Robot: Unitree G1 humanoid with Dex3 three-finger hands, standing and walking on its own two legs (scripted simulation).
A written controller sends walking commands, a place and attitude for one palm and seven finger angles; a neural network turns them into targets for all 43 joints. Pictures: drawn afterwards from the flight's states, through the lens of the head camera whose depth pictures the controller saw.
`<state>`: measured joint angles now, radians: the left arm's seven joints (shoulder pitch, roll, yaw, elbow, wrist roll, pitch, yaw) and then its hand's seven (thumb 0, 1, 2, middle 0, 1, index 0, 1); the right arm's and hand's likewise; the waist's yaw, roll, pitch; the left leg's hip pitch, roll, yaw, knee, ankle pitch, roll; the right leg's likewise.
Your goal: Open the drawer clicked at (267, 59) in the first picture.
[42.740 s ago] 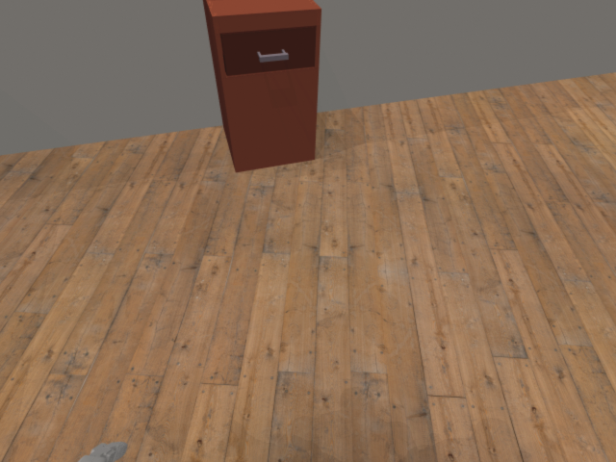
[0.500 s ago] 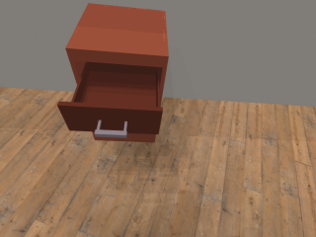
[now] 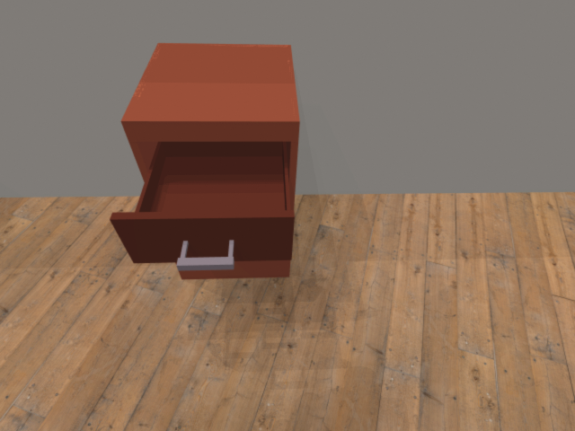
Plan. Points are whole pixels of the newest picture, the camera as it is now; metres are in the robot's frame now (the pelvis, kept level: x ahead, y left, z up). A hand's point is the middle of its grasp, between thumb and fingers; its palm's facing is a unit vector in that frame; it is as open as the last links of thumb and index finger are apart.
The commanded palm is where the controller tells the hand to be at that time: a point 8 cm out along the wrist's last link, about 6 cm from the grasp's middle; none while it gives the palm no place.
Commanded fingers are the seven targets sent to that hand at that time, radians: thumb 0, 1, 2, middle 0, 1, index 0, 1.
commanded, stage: let the arm hang, fingers relaxed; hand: left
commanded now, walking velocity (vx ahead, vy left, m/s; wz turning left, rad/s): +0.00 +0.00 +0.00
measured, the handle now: (207, 254) +0.49 +0.20 -0.18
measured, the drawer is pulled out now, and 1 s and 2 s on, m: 0.26 0.26 0.26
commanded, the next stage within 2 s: look to check the result in 0.20 s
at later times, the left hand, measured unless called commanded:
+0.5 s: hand out of the picture -0.01 +0.15 -0.18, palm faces +0.03 -0.99 -0.15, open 7.4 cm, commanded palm none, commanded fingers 0.00 0.90 0.90 -0.20 -0.30 -0.20 -0.30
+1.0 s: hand out of the picture +0.01 +0.14 -0.18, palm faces +0.02 -0.99 -0.16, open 7.4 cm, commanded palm none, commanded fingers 0.00 0.90 0.90 -0.20 -0.30 -0.20 -0.30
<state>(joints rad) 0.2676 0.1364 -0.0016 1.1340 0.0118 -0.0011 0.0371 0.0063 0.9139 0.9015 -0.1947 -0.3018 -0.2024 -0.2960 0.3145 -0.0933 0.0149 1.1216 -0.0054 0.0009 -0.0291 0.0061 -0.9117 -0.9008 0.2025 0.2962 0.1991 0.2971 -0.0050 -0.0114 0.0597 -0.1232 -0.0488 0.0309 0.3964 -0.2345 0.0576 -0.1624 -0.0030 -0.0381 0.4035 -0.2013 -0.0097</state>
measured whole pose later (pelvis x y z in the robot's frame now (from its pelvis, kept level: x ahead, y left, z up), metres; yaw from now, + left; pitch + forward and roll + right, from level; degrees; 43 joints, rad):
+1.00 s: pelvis +0.02 -0.01 +0.00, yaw -1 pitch -2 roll +0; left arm 0.30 0.11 0.00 1.14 0.00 -0.02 0.04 0.00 0.91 0.90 -0.19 -0.30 -0.20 -0.30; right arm 0.32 -0.09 0.00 1.14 0.00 -0.01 -0.04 0.01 -0.91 -0.90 0.20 0.30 0.20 0.30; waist -0.01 -0.01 0.07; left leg -0.09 -0.03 0.04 0.39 -0.27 0.04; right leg -0.14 0.02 -0.03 0.41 -0.24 -0.03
